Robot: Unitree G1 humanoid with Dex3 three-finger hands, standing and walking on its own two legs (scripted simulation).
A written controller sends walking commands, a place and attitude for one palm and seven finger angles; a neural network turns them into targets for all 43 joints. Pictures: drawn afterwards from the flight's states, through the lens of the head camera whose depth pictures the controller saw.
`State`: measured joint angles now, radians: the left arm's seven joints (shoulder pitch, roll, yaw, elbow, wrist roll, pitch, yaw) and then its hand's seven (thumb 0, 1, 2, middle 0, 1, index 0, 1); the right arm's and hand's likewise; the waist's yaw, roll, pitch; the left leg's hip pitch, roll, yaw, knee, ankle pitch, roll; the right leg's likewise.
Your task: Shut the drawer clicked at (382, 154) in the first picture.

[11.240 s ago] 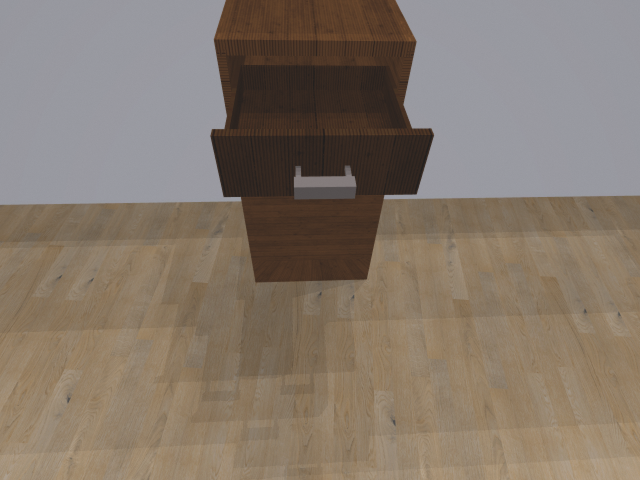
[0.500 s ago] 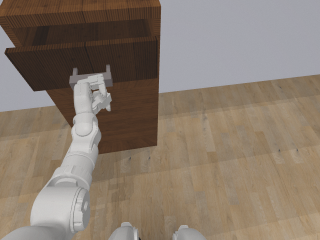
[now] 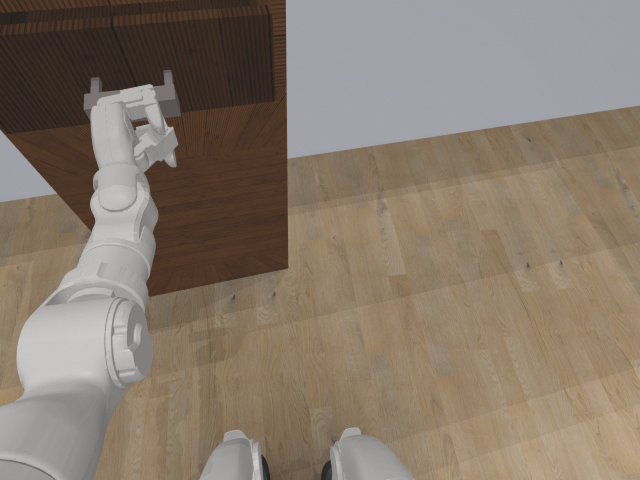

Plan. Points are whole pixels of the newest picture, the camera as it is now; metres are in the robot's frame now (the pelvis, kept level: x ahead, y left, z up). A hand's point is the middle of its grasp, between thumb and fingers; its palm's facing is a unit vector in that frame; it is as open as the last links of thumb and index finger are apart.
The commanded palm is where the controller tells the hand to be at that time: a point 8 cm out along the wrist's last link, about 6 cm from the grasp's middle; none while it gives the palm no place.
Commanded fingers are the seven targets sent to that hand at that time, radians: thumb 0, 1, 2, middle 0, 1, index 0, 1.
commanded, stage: push the drawer shut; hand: left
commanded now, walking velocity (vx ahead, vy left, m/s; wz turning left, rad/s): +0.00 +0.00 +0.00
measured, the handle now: (133, 93) +0.60 +0.18 +0.09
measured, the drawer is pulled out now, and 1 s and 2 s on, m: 0.03 0.00 0.00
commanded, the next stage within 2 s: pull the fist back off the drawer in 0.50 s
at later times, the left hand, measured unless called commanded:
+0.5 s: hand (160, 114) +0.57 +0.14 +0.09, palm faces +0.14 -0.99 -0.02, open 2.9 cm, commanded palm +0.57 +0.18 +0.09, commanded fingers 0.00 0.90 0.90 -1.40 -1.60 -1.40 -1.60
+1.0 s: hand (162, 114) +0.56 +0.14 +0.09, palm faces +0.14 -0.99 -0.01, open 3.1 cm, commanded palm +0.53 +0.17 +0.09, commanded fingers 0.00 0.90 0.90 -1.40 -1.60 -1.40 -1.60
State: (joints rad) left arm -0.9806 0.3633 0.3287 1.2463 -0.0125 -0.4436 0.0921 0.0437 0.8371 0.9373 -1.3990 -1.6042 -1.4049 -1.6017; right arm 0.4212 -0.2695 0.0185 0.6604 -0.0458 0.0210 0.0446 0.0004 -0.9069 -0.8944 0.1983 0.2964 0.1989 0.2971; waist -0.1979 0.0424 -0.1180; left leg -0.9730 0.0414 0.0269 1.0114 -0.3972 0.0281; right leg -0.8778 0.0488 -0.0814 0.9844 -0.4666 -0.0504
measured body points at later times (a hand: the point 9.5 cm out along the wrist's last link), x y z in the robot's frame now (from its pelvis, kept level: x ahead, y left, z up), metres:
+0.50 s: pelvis +0.00 +0.01 -0.01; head +0.14 +0.04 +0.42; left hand +0.55 +0.20 +0.09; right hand -0.05 -0.24 -0.11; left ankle +0.04 +0.10 -0.67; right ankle +0.00 -0.09 -0.67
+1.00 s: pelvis -0.01 +0.02 -0.01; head +0.13 +0.05 +0.41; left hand +0.55 +0.19 +0.09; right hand -0.08 -0.23 -0.11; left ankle +0.04 +0.10 -0.67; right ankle +0.00 -0.09 -0.67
